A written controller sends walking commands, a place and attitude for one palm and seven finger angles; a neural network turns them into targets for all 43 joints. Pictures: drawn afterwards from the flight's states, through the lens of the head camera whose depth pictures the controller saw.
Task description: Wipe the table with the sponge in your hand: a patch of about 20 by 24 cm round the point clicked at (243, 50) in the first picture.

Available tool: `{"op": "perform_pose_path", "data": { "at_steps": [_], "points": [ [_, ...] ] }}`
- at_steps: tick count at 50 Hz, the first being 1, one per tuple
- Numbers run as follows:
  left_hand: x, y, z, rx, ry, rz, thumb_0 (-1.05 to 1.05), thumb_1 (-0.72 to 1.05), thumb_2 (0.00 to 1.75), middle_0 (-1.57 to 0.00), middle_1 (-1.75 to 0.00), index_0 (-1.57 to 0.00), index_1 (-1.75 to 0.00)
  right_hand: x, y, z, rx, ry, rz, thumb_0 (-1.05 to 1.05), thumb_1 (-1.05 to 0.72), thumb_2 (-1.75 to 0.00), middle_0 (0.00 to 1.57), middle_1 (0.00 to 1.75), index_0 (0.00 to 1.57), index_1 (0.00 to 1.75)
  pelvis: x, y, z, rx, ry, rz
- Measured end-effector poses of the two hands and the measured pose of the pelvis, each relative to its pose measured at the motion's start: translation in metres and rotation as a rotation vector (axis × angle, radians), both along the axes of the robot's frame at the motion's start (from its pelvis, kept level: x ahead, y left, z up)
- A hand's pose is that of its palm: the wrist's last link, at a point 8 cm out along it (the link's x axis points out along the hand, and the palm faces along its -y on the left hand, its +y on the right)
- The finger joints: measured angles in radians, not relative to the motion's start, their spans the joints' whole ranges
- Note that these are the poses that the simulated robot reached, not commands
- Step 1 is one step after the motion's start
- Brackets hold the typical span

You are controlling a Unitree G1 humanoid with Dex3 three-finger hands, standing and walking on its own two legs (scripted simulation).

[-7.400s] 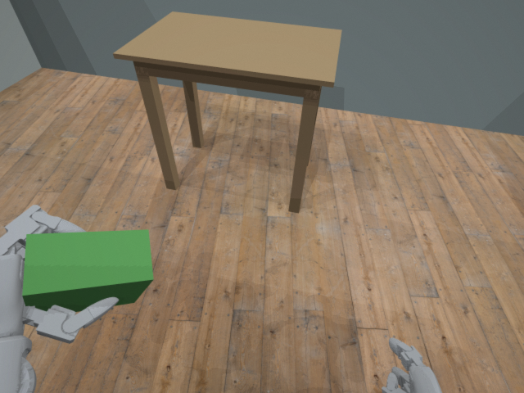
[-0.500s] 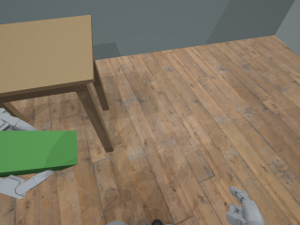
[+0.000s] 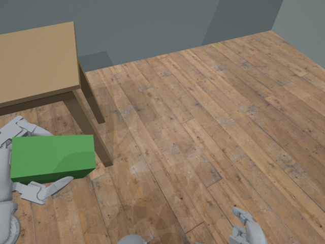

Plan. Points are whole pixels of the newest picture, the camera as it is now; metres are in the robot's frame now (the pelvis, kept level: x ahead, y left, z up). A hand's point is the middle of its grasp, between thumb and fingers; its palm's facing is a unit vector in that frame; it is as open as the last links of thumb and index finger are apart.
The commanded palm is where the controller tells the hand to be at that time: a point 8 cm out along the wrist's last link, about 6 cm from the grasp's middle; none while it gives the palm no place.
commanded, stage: take the last steps up to it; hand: left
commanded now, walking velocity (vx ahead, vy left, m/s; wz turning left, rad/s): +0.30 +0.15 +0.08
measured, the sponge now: (65, 160) +0.24 +0.19 +0.15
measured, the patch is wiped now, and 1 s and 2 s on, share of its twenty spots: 0.00 0.00 0.00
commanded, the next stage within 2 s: come to a stop and stand still in 1.12 s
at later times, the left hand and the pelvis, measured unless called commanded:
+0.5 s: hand (12, 154) +0.24 +0.27 +0.18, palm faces +0.44 -0.77 -0.46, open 10.2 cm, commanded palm +0.19 +0.31 +0.19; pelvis +0.03 +0.03 +0.00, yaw +2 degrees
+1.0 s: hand (9, 102) +0.36 +0.34 +0.18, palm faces +0.39 -0.79 -0.48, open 10.2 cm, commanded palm +0.29 +0.38 +0.19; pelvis +0.13 +0.10 +0.00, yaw +0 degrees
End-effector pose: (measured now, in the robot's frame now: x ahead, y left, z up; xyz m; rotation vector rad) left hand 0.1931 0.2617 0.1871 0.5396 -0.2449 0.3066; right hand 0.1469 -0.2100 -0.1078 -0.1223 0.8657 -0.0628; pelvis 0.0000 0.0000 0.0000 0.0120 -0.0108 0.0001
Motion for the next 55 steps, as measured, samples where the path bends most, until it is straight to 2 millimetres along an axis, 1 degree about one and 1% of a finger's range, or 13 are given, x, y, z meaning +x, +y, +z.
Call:
{"op": "perform_pose_path", "data": {
  "at_steps": [5,9,13,16,20,25,29,36,41,44,47,51,55],
  "points": [
    [-0.009,-0.002,0.012,0.067,0.039,-0.047,-0.01,-0.5,1.0,-0.7,-1.37,-0.72,-1.36,-0.017,-0.027,0.018,-0.072,0.027,-0.065,0.01,-0.9,-0.9,0.2,0.3,0.21,0.3,0.001,-0.001,0.012,0.025,0.03,0.0],
    [-0.018,0.015,0.018,0.083,0.021,-0.01,-0.01,-0.5,1.0,-0.7,-1.37,-0.72,-1.36,-0.021,-0.042,0.03,-0.142,0.027,-0.069,0.01,-0.9,-0.9,0.2,0.3,0.2,0.3,0.003,0.004,0.016,0.036,0.036,0.009],
    [-0.023,0.035,0.013,0.033,-0.026,0.045,-0.01,-0.5,1.0,-0.7,-1.37,-0.72,-1.36,-0.013,-0.043,0.037,-0.198,-0.005,-0.059,0.01,-0.9,-0.9,0.2,0.3,0.2,0.3,0.007,0.017,0.013,0.027,0.022,0.021],
    [-0.023,0.046,0.005,-0.003,-0.07,0.06,-0.01,-0.5,1.0,-0.7,-1.37,-0.72,-1.36,-0.002,-0.034,0.037,-0.213,-0.056,-0.064,0.01,-0.9,-0.9,0.2,0.3,0.2,0.3,0.009,0.027,0.005,0.015,-0.002,0.024],
    [-0.014,0.054,0.0,-0.01,-0.065,0.079,-0.01,-0.5,1.0,-0.7,-1.37,-0.72,-1.36,0.014,-0.007,0.033,-0.145,-0.103,-0.06,0.01,-0.9,-0.9,0.19,0.3,0.2,0.3,0.018,0.032,0.004,0.007,-0.01,0.027],
    [0.002,0.047,0.007,0.03,-0.068,0.076,-0.01,-0.5,1.0,-0.7,-1.37,-0.72,-1.36,0.037,0.028,0.015,-0.036,-0.114,-0.001,0.01,-0.9,-0.9,0.2,0.3,0.2,0.3,0.034,0.029,0.0,-0.003,-0.003,0.03],
    [0.015,0.044,0.008,0.034,-0.076,0.062,-0.01,-0.5,1.0,-0.7,-1.37,-0.72,-1.36,0.053,0.041,-0.001,0.004,-0.051,0.046,0.01,-0.9,-0.9,0.2,0.3,0.21,0.3,0.043,0.029,-0.004,-0.011,-0.003,0.053],
    [0.039,0.065,0.002,0.022,0.024,0.076,-0.01,-0.5,1.0,-0.7,-1.37,-0.72,-1.36,0.076,0.041,0.012,-0.052,0.029,0.051,0.01,-0.9,-0.9,0.2,0.3,0.21,0.3,0.07,0.046,0.012,0.018,0.029,0.053],
    [0.065,0.09,0.002,0.033,-0.002,0.059,-0.01,-0.5,1.01,-0.7,-1.37,-0.72,-1.36,0.106,0.044,0.022,-0.147,-0.003,0.032,0.01,-0.9,-0.9,0.2,0.3,0.21,0.3,0.096,0.074,0.006,0.019,0.027,0.039],
    [0.088,0.108,0.001,0.052,-0.07,0.033,-0.01,-0.5,1.01,-0.7,-1.37,-0.72,-1.36,0.126,0.052,0.022,-0.167,-0.057,-0.017,0.01,-0.9,-0.9,0.2,0.3,0.21,0.3,0.107,0.091,-0.004,0.019,0.014,0.027],
    [0.111,0.12,0.003,0.056,-0.079,0.027,-0.01,-0.5,1.01,-0.7,-1.37,-0.72,-1.36,0.141,0.07,0.026,-0.128,-0.091,-0.043,0.01,-0.9,-0.9,0.2,0.3,0.2,0.3,0.118,0.097,-0.002,0.009,0.017,0.018],
    [0.129,0.117,0.012,0.049,-0.061,-0.002,-0.01,-0.5,1.01,-0.7,-1.37,-0.72,-1.36,0.154,0.093,0.029,-0.06,-0.118,-0.046,0.01,-0.9,-0.9,0.2,0.3,0.2,0.3,0.134,0.103,0.004,-0.003,0.034,-0.001],
    [0.141,0.106,0.018,0.078,-0.034,-0.034,-0.01,-0.5,1.01,-0.7,-1.37,-0.72,-1.36,0.163,0.106,0.019,-0.011,-0.106,-0.036,0.01,-0.9,-0.9,0.2,0.3,0.21,0.3,0.153,0.103,0.003,-0.002,0.035,-0.003]
  ]
}}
